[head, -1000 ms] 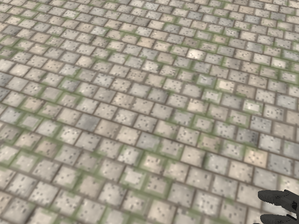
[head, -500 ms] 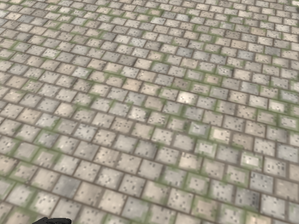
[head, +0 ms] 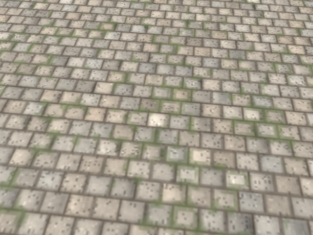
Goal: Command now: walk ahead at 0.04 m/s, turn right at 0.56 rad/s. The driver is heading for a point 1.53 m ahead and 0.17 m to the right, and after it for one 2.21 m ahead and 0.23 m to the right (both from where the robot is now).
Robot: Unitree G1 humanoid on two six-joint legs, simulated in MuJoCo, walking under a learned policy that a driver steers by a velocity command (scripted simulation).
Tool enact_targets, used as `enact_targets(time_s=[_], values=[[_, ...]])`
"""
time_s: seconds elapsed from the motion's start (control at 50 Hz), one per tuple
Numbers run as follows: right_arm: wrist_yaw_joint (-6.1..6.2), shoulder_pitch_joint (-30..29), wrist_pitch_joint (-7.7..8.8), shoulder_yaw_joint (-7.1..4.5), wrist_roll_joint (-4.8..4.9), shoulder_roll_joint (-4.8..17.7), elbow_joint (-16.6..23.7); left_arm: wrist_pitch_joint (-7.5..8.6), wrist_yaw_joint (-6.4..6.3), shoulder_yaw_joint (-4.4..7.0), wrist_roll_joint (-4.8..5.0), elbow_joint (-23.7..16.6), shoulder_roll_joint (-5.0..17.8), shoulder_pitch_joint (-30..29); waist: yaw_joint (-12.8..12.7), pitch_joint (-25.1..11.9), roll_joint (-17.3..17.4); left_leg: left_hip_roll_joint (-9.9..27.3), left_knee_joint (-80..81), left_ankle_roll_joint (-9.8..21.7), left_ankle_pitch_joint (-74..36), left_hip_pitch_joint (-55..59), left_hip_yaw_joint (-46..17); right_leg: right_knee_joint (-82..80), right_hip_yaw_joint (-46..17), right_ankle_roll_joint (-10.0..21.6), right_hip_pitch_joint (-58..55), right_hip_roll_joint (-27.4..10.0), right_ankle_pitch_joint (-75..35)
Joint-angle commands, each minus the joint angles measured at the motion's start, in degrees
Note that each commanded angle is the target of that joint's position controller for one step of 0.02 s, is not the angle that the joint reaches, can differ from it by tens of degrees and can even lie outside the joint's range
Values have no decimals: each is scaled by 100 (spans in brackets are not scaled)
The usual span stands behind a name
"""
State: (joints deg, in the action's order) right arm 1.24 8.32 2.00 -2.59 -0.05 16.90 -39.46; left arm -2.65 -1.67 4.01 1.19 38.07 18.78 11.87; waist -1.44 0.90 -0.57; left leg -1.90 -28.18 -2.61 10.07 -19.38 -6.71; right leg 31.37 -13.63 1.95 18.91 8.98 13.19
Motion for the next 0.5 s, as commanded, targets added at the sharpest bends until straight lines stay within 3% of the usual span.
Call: enact_targets(time_s=[0.02, 0.04, 0.06, 0.08, 0.1, 0.14, 0.2, 0.26, 0.32, 0.36, 0.4, 0.42, 0.44, 0.46, 0.48, 0.5], values=[[45, 83, 15, -404, -210, 1423, 328, 76, 10, 79, -9, -524, 319, 348, -225, -622, 1464, 2158, 883, 1318, -2511, 1593, -1969, 1289, 119, -50, 1074, 18, 2055], [33, 239, -5, -368, -239, 1108, 335, 125, 21, 216, -84, -453, 839, 338, 44, -692, 1396, 2622, 882, 1858, -2886, 1472, -2366, 2647, 394, -356, 1399, -234, 2513], [44, 120, -10, -282, -187, 834, 385, 107, 29, 323, -37, -355, 1071, 355, 26, -631, 942, 2368, 774, 1765, -2778, 1383, -1833, 3256, 407, -488, 1428, -430, 2156], [49, -74, -29, -245, -126, 683, 409, 31, 1, 345, -4, -238, 1005, 391, -26, -524, 700, 1961, 697, 1501, -2491, 1319, -1261, 3513, 489, -608, 1460, -516, 1823], [61, -182, -48, -222, -56, 618, 421, -45, -26, 333, -12, -215, 901, 380, -7, -441, 696, 1764, 678, 1362, -2328, 1317, -934, 3728, 547, -700, 1575, -560, 1541], [91, -187, -109, -209, -63, 637, 381, -112, 3, 247, 27, -300, 605, 255, 53, -317, 855, 1511, 784, 1356, -2414, 1187, -391, 3675, 848, -824, 1539, -619, 1200], [136, 21, -197, -267, -106, 743, 297, -91, 37, 179, 48, -538, 439, -163, 299, -401, 1098, 1612, 849, 1514, -2367, 1619, -173, 2932, 1080, -904, 1567, -820, 1035], [108, -58, -238, -350, -72, 939, 274, -80, 112, 129, 4, -652, 360, -276, 348, -533, 1126, 1765, 855, 1554, -2313, 1556, 64, 2094, 1275, -833, 987, -1018, 998], [33, -111, -245, -404, -6, 1059, 227, -108, 180, 151, -4, -698, 428, -248, 347, -542, 1171, 1880, 808, 1535, -2206, 1414, 233, 1379, 1520, -680, 460, -1019, 910], [1, -137, -230, -430, 76, 1112, 179, -136, 232, 182, 1, -713, 457, -165, 277, -506, 1159, 1959, 652, 1437, -2042, 1403, 275, 767, 1611, -506, 192, -1000, 715], [1, -195, -215, -423, 185, 1046, 112, -138, 262, 236, -9, -587, 463, 208, 26, -515, 987, 1809, 151, 1070, -1592, 1081, 565, -423, 1763, -180, -585, -827, -185], [-20, 144, -192, -375, 148, 837, -35, -129, 212, 316, -25, -541, 662, 405, 7, -558, 449, 1539, -495, 632, -813, 517, 935, -922, 1355, 46, -1320, -933, -1023], [-53, 222, -183, -245, -171, 432, 124, -100, 106, 481, -39, -650, 1387, 574, 162, -636, -1413, 814, -2281, -18, 1795, -1057, 1534, -977, -691, 665, -2309, -2460, -3295], [18, -385, -175, -270, -163, 553, 387, 33, 159, 449, -241, -771, 1474, 513, -180, -689, -1558, 189, -3457, -192, 2985, -1789, 764, -1097, -1671, 1779, -1758, -3201, -3580], [57, -549, -199, -342, -56, 767, 383, 155, 195, 382, -284, -738, 1217, 435, -244, -645, -960, 337, -3957, -147, 2715, -1822, 370, -1211, -1270, 1749, -1613, -2917, -3016], [80, -492, -219, -372, 9, 800, 336, 224, 175, 330, -217, -690, 1049, 159, -59, -455, -810, 417, -3947, -78, 2198, -1839, 277, -1205, -832, 1417, -1467, -2558, -2557]])
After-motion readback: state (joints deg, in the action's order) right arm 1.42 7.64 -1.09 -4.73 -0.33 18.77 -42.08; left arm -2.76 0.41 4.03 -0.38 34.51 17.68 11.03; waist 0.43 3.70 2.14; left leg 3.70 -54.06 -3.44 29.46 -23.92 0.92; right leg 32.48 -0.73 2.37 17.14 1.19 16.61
